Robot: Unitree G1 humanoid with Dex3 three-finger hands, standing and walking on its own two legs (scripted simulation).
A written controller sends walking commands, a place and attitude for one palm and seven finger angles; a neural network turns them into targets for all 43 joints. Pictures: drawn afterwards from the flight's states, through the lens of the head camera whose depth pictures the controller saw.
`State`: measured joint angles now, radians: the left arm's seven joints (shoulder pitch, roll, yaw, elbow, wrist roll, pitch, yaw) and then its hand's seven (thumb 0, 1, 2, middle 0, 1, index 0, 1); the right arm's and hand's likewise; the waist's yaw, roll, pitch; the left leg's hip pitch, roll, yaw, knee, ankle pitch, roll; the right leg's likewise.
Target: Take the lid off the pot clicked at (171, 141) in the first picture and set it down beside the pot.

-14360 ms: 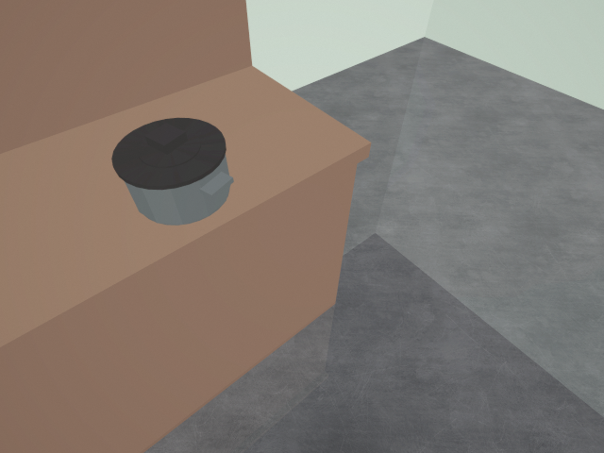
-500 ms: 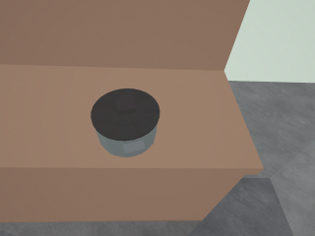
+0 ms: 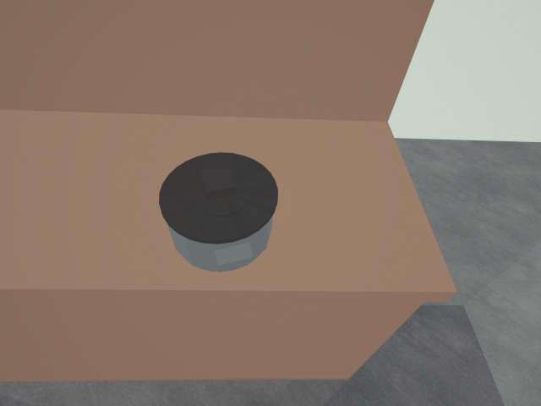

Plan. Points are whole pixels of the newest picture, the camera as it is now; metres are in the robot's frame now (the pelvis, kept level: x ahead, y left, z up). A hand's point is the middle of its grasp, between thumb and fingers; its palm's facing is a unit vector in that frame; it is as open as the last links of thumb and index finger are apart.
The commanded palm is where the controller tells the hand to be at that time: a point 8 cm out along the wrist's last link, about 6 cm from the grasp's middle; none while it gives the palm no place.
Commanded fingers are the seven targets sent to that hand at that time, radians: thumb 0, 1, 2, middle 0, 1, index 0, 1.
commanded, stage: look again from close up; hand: left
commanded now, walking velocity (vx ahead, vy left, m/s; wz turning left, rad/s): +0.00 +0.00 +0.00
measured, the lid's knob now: (218, 182) +0.41 +0.11 +0.11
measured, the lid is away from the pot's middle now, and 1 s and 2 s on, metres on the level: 0.00 0.00 0.00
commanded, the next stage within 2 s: shuffle to correct the standing spot in 0.20 s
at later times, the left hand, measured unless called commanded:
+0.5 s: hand out of the picture -0.01 +0.17 -0.18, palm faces +0.05 -0.98 -0.17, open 7.4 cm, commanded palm none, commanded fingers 0.00 0.90 0.90 -0.20 -0.30 -0.20 -0.30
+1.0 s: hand out of the picture -0.04 +0.13 -0.18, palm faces +0.06 -0.98 -0.20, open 7.4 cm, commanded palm none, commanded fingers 0.00 0.90 0.90 -0.20 -0.30 -0.20 -0.30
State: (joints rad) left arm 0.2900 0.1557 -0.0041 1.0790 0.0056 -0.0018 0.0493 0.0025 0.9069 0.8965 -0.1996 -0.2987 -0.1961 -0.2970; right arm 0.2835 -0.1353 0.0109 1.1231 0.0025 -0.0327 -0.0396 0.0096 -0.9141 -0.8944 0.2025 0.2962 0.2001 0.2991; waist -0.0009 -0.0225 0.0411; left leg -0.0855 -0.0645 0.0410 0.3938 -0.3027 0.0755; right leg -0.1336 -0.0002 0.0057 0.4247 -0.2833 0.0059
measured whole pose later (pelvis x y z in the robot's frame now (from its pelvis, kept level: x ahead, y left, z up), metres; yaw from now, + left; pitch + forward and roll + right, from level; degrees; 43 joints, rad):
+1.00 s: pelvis -0.03 -0.05 +0.00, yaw +2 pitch +0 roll -1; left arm 0.32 0.16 0.00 1.04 0.01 0.00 0.05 0.00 0.91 0.90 -0.20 -0.30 -0.20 -0.30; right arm 0.25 -0.15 -0.02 1.09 0.00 0.01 -0.03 0.01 -0.92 -0.89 0.20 0.30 0.20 0.30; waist 0.00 0.01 0.02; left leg -0.21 0.01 -0.01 0.53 -0.31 0.01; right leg -0.20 0.07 -0.06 0.45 -0.25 -0.06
